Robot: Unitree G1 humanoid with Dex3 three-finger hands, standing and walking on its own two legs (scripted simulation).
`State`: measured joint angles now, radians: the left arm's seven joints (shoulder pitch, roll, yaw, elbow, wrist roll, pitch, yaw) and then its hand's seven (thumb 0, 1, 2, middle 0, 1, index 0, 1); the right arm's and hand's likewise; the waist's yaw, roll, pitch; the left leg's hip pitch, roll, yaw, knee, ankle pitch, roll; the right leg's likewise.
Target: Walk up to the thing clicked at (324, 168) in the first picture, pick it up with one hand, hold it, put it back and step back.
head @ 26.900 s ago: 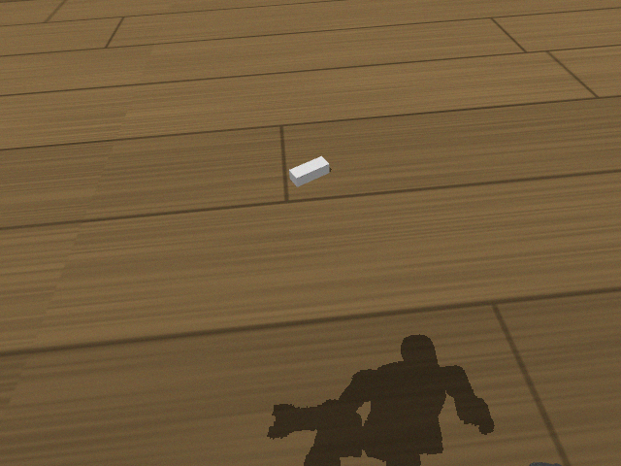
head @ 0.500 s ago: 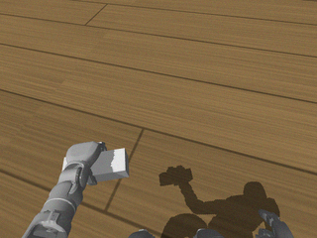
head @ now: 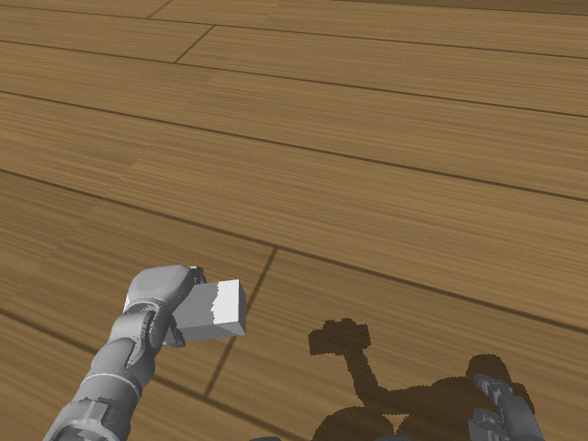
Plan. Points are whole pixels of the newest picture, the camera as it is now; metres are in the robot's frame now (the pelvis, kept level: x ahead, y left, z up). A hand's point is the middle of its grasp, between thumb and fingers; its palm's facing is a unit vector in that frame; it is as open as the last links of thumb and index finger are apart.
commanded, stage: hold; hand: left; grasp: from above
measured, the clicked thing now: (186, 313) +0.31 +0.21 -0.07
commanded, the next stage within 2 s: crouch in 1.22 s
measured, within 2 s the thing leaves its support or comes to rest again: neither
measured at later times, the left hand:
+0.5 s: hand (173, 315) +0.29 +0.22 -0.03, palm faces -0.44 -0.05 -0.90, open 10.0 cm
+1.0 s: hand (174, 308) +0.30 +0.21 -0.02, palm faces -0.44 -0.05 -0.90, open 10.0 cm
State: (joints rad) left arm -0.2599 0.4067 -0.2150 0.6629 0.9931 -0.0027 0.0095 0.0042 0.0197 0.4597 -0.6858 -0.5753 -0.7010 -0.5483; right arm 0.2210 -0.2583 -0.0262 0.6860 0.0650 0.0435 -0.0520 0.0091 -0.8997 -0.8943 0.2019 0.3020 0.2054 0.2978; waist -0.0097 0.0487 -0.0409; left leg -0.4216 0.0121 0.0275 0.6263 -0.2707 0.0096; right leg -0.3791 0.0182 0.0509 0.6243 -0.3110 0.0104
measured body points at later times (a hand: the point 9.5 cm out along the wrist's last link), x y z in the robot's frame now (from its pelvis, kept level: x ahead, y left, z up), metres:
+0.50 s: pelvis +0.00 +0.00 +0.01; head +0.01 -0.03 +0.46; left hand +0.31 +0.22 +0.03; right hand +0.15 -0.26 -0.11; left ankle +0.03 +0.11 -0.73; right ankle +0.01 -0.13 -0.73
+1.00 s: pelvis +0.01 -0.01 +0.01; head +0.02 -0.03 +0.46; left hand +0.32 +0.21 +0.03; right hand +0.16 -0.26 -0.10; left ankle +0.03 +0.11 -0.73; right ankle +0.01 -0.13 -0.73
